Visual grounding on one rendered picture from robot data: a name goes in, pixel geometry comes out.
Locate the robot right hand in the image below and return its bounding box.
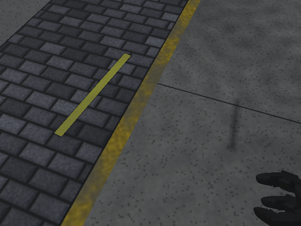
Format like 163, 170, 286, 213
253, 170, 301, 226

